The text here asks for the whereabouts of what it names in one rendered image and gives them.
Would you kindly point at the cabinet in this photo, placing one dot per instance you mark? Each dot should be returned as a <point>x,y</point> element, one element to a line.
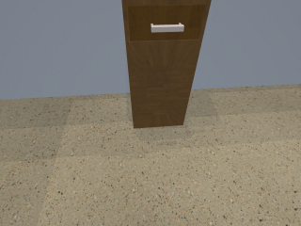
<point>161,72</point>

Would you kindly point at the drawer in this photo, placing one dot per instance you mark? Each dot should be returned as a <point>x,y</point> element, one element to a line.
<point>140,18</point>

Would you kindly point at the handle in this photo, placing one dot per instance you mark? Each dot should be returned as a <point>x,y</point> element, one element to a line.
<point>156,28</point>

